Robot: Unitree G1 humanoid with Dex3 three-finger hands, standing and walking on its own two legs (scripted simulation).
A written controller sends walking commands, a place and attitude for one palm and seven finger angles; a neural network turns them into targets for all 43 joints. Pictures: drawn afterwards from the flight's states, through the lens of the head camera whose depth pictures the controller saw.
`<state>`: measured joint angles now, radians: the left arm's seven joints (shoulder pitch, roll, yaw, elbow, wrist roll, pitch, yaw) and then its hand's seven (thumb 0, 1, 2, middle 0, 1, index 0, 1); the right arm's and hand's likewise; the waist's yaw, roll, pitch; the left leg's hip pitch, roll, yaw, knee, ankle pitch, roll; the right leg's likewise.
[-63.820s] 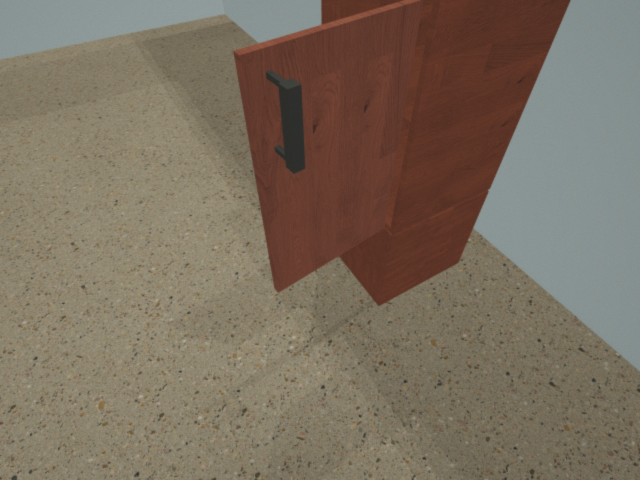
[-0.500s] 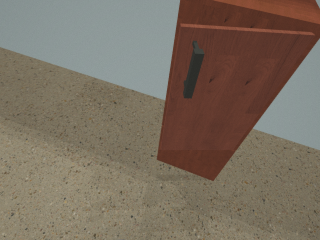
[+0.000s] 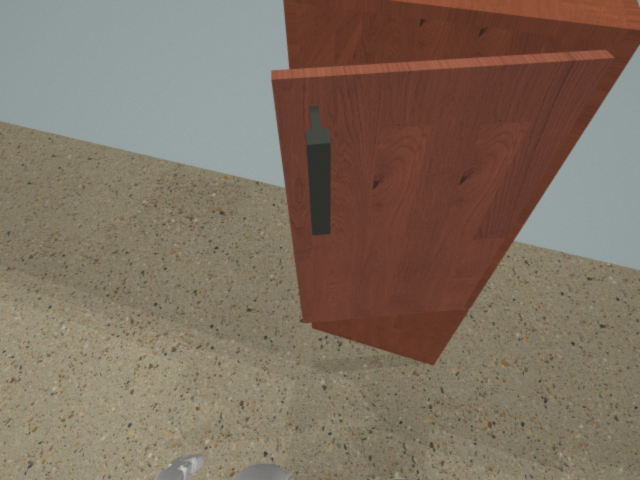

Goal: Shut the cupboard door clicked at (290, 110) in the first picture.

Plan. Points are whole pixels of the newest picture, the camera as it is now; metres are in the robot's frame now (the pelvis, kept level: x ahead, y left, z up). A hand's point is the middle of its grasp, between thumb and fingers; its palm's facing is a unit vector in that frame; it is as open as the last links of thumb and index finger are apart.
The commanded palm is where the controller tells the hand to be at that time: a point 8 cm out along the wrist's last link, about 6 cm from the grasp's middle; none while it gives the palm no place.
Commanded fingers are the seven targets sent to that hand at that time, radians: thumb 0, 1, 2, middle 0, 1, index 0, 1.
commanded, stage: come to a stop and stand still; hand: left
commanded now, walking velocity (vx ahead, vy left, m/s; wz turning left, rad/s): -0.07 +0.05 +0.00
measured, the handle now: (317, 174) +0.43 +0.02 +0.14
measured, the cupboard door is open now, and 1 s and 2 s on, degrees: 23 23 23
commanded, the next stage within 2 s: look again from close up in 0.74 s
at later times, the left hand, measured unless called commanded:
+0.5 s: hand out of the picture -0.01 +0.28 -0.16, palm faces +0.05 -0.95 -0.32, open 7.4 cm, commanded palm none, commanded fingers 0.00 0.90 0.90 -0.20 -0.30 -0.20 -0.30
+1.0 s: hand out of the picture -0.01 +0.26 -0.16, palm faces +0.00 -0.98 -0.21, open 7.3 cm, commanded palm none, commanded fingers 0.00 0.90 0.90 -0.20 -0.30 -0.20 -0.30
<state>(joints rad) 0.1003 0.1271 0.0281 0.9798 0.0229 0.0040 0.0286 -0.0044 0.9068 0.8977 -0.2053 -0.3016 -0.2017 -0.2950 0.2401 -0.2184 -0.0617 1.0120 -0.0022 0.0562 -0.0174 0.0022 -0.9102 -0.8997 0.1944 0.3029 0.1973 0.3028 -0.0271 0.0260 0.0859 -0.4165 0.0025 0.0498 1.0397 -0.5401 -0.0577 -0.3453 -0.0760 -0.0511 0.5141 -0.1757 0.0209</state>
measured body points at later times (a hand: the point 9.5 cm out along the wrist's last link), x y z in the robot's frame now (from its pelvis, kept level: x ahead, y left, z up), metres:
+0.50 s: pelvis -0.03 +0.08 -0.01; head -0.03 +0.04 +0.44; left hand -0.02 +0.33 -0.13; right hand +0.05 -0.14 -0.17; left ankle -0.02 +0.12 -0.73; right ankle -0.03 -0.01 -0.74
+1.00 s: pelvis -0.02 +0.09 +0.01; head -0.01 +0.08 +0.46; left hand -0.01 +0.31 -0.15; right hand -0.05 -0.14 -0.15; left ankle -0.02 +0.12 -0.73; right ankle -0.03 -0.01 -0.73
